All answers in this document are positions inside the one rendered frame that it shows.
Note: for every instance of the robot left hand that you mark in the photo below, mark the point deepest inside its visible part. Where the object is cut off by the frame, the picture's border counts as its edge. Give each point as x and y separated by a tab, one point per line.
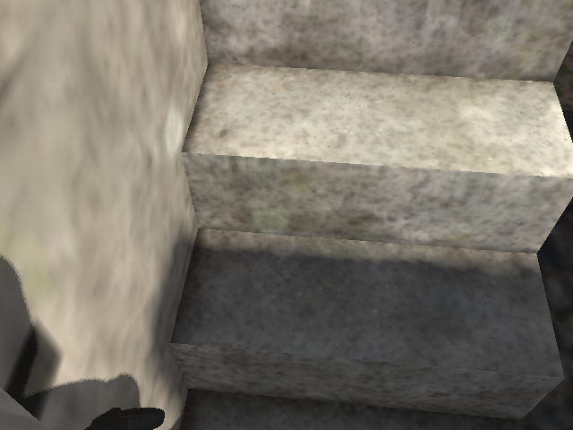
129	419

